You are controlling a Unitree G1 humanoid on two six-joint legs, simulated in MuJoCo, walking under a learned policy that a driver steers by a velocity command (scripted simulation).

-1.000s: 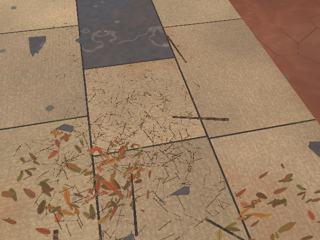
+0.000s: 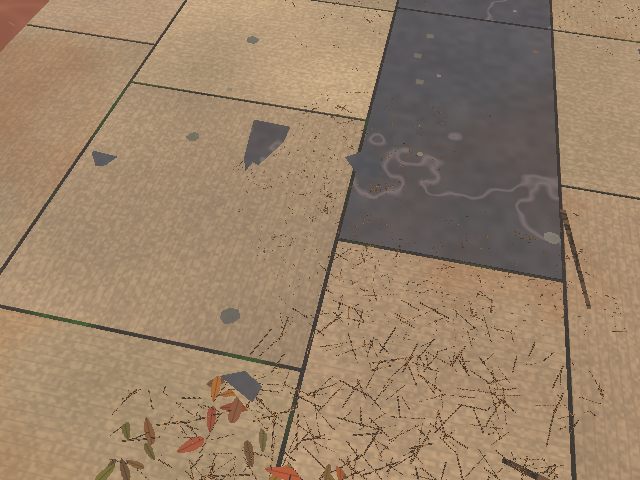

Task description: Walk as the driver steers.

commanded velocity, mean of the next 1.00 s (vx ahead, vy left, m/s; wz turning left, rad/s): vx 0.50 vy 0.00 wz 0.44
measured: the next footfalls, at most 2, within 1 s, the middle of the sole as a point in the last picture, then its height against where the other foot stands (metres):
right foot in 0.28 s outside the picture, level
left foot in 0.82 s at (225, 456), level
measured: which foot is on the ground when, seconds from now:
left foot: down 0.00-0.28, up 0.30-0.80, down 0.82-1.00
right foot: up 0.00-0.26, down 0.28-0.84, up 0.86-1.00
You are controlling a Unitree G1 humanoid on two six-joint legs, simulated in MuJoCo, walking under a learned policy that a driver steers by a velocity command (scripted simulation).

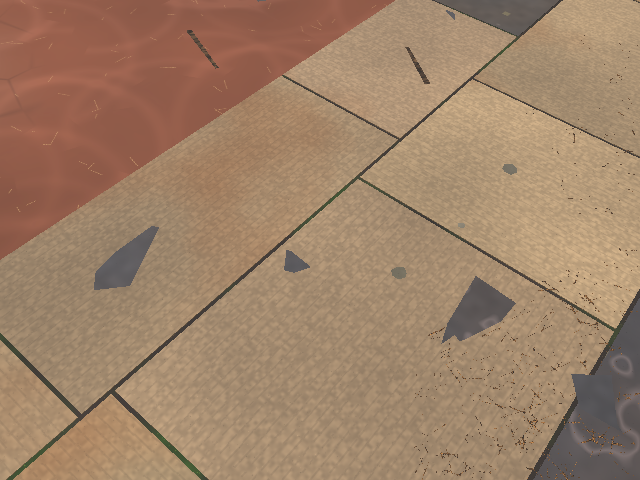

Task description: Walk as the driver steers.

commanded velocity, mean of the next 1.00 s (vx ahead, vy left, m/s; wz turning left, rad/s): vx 0.50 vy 0.00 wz -0.51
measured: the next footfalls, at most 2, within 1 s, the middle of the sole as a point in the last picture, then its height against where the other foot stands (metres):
right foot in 0.38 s outside the picture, level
left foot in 0.90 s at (365, 388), level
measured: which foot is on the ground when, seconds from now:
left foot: down 0.00-0.36, up 0.38-0.88, down 0.90-1.00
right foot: up 0.00-0.36, down 0.38-0.90, up 0.92-1.00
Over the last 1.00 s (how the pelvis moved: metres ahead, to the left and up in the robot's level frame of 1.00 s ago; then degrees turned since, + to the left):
0.50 0.10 0.00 24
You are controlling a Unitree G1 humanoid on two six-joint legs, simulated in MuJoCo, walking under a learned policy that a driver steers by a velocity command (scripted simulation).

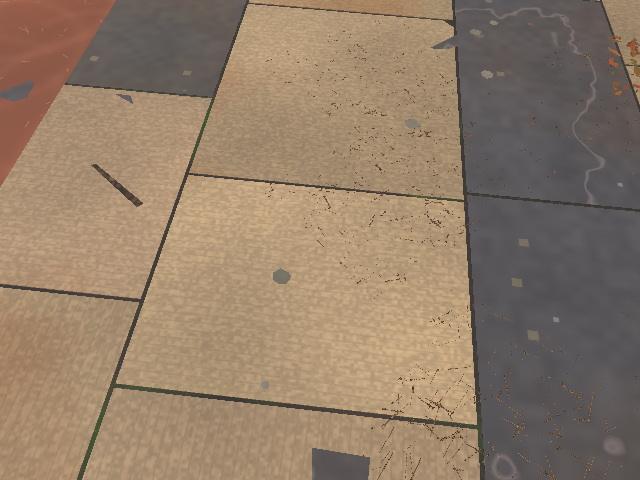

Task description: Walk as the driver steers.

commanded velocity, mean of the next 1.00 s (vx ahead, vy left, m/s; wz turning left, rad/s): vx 0.50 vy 0.00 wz -0.47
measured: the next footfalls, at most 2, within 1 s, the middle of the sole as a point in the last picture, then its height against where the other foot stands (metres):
right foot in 0.42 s outside the picture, level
left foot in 0.96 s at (394, 380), level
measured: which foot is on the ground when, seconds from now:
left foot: down 0.00-0.44, up 0.46-0.94, down 0.96-1.00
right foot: up 0.00-0.40, down 0.42-0.96, up 0.98-1.00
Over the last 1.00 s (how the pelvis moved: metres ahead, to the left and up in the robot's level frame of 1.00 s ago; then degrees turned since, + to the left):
0.54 -0.12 -0.01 -35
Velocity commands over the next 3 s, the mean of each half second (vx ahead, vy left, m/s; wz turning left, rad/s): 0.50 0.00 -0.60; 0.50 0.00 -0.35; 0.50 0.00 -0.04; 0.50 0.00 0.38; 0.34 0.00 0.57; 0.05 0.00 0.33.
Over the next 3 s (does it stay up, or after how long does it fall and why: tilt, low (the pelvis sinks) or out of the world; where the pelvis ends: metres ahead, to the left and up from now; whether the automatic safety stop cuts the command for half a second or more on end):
stays up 1.26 -0.43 0.01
